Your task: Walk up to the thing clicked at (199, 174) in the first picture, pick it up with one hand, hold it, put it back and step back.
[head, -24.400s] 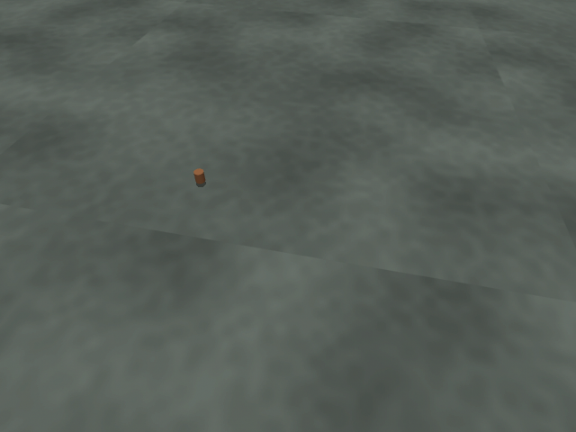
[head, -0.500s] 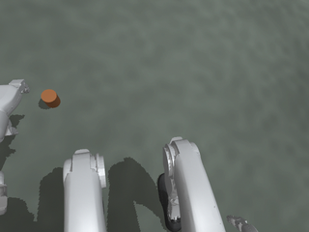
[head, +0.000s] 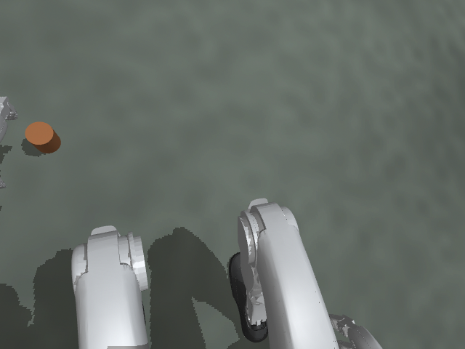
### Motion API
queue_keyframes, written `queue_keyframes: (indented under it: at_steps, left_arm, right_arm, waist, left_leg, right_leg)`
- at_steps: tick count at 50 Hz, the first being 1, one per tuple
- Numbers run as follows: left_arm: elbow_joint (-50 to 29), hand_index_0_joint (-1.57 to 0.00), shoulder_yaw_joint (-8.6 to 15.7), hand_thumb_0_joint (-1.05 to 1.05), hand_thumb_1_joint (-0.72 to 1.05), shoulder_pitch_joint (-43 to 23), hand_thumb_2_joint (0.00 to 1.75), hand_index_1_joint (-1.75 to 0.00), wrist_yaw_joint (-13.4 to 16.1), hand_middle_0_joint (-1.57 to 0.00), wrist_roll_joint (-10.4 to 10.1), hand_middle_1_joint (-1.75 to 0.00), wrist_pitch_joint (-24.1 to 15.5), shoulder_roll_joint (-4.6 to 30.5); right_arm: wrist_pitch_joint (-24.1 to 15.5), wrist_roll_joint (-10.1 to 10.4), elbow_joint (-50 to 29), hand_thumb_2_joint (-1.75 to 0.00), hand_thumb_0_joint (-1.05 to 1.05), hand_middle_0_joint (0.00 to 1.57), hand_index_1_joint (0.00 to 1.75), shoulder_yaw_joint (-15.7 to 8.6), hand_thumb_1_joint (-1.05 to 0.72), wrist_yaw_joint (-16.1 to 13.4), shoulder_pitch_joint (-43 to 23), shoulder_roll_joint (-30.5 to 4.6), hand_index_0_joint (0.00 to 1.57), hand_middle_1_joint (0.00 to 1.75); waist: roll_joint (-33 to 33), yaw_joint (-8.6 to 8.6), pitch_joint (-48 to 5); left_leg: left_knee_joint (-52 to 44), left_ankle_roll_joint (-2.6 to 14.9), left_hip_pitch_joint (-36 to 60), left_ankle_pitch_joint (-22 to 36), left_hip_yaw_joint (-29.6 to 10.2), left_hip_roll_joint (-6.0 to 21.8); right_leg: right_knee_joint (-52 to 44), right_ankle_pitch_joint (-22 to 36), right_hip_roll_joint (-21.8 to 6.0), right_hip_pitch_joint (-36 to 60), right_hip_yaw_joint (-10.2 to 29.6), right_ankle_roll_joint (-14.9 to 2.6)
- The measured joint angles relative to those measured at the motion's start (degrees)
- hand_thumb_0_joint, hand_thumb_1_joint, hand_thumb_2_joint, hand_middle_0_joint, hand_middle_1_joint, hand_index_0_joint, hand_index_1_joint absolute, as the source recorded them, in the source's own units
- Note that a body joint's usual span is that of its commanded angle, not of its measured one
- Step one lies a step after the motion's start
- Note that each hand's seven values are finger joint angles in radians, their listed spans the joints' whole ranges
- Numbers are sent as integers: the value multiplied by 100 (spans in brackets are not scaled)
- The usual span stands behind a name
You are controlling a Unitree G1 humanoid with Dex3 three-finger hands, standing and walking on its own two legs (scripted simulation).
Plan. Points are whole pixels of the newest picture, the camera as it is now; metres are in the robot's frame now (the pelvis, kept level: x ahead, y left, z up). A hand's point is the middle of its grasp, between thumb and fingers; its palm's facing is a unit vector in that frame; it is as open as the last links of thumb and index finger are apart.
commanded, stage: rise first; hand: left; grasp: from above
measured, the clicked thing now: (44, 138) +0.53 +0.29 -0.31
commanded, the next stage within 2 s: none
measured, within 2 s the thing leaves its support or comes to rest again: neither
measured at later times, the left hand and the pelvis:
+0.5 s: hand out of the picture +0.47 +0.32 -0.19, palm faces -0.46 -0.09 -0.89, open 13.7 cm; pelvis +0.00 +0.00 -0.01, yaw -2 degrees
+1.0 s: hand out of the picture +0.48 +0.33 -0.20, palm faces -0.45 -0.09 -0.89, open 14.0 cm; pelvis +0.00 +0.01 -0.02, yaw -3 degrees
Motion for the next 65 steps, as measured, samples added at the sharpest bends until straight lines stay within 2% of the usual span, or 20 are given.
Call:
queue_keyframes:
  at_steps: [8, 28, 45, 65]
  left_arm:
    - [99, -24, 80, 0, -36, -61, 87, -86, 71, -24, -9, -87, -26, 143]
    - [182, -15, 85, 0, -47, -176, 96, -95, 68, -16, -35, -95, -44, 369]
    - [493, -12, -22, 0, -50, -449, 99, -99, 151, -13, 100, -99, -55, 590]
    - [581, -10, -6, 0, -53, -574, 101, -102, 113, -10, 163, -101, -62, 831]
  right_arm:
    - [34, -48, -11, -90, 0, 20, 30, 100, -91, 21, 41, -50, 20, 30]
    - [64, -77, -73, -90, 0, 20, 30, 264, -91, 47, 36, -81, 20, 30]
    - [32, -101, -128, -90, 0, 20, 30, 410, -90, 31, 41, -72, 20, 30]
    - [6, -151, -255, -90, 0, 20, 30, 573, -90, 76, 147, -106, 20, 30]
  waist:
    - [-26, -66, 103]
    - [-77, -176, 237]
    - [-120, -303, 273]
    - [-156, -438, 380]
  left_leg:
    - [112, -30, -56, -55, -80, 20]
    - [301, -24, -194, -46, -160, 13]
    - [399, 42, -296, -15, -184, 7]
    - [468, 111, -370, 4, -222, -8]
  right_leg:
    - [73, -5, 41, -69, -49, 78]
    - [190, 31, 73, -168, -109, 46]
    - [216, 61, 87, -202, -141, 12]
    - [202, 72, 83, -191, -193, -21]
